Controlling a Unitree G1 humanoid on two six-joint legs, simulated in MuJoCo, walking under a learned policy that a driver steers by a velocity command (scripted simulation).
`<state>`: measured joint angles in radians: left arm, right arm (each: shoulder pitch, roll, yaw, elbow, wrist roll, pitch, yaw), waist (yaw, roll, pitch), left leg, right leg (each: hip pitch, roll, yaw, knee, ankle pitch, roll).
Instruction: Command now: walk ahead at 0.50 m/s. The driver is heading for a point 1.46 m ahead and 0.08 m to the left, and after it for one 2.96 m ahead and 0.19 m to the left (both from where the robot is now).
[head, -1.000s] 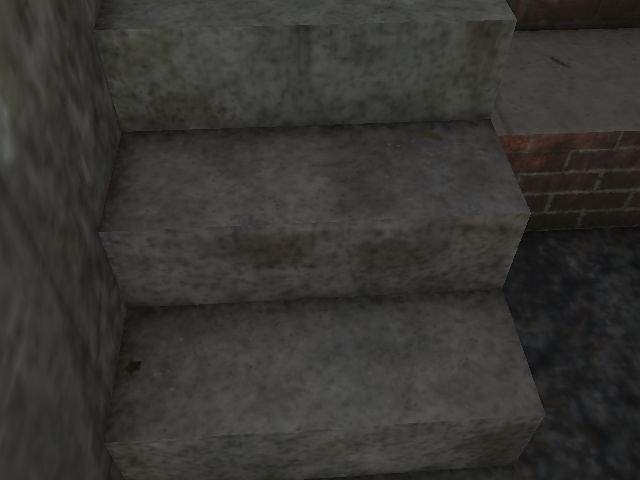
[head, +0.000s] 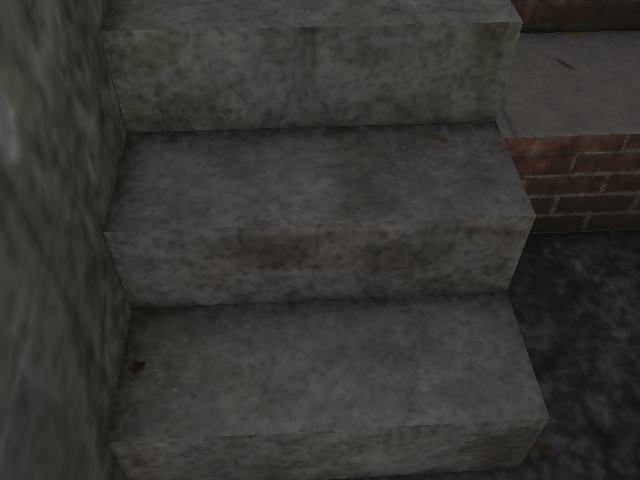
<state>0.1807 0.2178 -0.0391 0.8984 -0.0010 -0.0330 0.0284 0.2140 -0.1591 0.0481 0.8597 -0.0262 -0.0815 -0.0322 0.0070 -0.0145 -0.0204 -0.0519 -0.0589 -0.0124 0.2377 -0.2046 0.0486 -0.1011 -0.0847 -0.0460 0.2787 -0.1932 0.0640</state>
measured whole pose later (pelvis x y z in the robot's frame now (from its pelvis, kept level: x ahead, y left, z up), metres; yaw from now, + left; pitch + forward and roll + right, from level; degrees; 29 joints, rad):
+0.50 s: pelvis +0.00 +0.00 +0.00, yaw +0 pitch +1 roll +0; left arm 0.19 0.22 -0.04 0.90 0.00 -0.04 0.03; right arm 0.21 -0.16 0.05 0.87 -0.02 -0.08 -0.03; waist 0.01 -0.01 -0.02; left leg -0.05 -0.06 -0.01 0.24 -0.21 0.05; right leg -0.10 -0.09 -0.05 0.28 -0.19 0.06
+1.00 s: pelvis +0.00 +0.00 +0.00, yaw +0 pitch +1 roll +0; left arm 0.19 0.22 -0.04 0.90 0.00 -0.04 0.03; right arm 0.21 -0.16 0.06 0.87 -0.02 -0.08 -0.03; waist 0.01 -0.01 -0.02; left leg -0.05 -0.06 -0.02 0.24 -0.21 0.05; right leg -0.10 -0.09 -0.05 0.28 -0.20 0.07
